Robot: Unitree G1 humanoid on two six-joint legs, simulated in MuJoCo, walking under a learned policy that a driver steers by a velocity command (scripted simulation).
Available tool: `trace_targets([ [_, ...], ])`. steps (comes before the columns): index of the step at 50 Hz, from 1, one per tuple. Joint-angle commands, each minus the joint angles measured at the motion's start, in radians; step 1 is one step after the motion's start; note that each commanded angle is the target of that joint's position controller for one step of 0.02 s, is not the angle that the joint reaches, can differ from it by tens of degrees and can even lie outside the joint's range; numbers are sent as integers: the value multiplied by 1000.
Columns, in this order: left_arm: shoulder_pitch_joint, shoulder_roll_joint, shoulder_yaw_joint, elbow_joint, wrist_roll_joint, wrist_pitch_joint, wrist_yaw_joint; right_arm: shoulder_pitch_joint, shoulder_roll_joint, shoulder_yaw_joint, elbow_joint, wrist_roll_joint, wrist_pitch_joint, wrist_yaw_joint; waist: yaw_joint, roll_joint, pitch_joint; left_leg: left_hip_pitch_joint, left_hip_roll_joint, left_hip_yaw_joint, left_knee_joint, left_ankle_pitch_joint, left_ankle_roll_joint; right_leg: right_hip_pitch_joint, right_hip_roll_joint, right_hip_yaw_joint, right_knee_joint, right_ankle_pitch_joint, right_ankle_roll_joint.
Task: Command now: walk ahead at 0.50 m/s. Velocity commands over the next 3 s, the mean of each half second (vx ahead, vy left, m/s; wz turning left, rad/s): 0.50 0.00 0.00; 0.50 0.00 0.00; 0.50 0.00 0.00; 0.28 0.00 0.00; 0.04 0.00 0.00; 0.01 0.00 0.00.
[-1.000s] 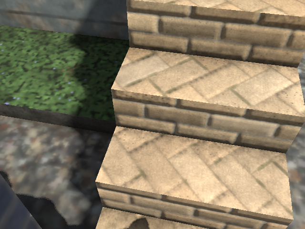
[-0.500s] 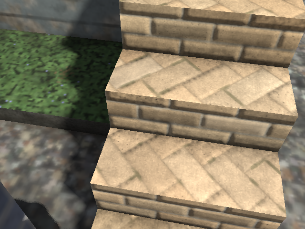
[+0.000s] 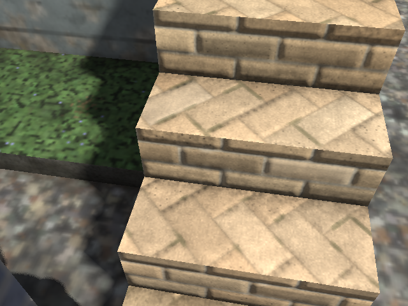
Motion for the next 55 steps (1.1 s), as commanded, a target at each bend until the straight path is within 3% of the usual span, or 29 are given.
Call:
trace_targets([
  [1, -18, 98, 17, -38, 0, -12, 1, -50, -94, -16, -50, 1, -13, -3, -1, 0, -33, -31, 155, -102, -27, 277, 25, 45, -123, 102, -44, 145, -2],
  [25, -26, 125, 5, -19, -3, -24, 2, -56, -121, -3, 22, 9, -7, -6, -8, -7, -24, -13, 167, -87, -54, 263, 12, 42, -129, 126, -61, 161, -3],
  [55, -35, 146, -9, -13, -2, -29, -6, -71, -138, 3, 47, 10, -8, -3, -12, -9, -29, -8, 180, -64, -58, 247, 1, 53, -130, 142, -72, 224, -9],
])
Next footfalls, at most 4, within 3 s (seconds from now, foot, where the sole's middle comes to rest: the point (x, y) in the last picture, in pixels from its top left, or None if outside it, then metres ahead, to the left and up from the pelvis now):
none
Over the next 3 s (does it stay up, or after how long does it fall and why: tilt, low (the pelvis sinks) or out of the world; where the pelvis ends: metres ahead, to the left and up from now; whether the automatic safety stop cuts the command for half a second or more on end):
stays up -0.02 -0.05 -0.01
